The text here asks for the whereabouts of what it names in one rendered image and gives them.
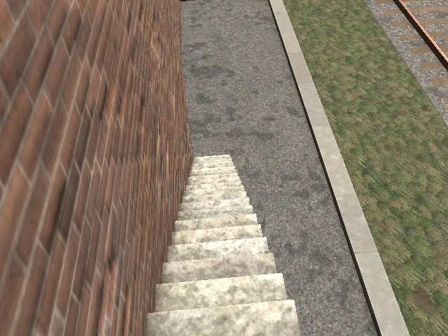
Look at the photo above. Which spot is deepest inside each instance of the stairs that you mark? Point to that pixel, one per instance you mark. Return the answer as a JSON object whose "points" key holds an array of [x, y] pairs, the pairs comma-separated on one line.
{"points": [[219, 278]]}

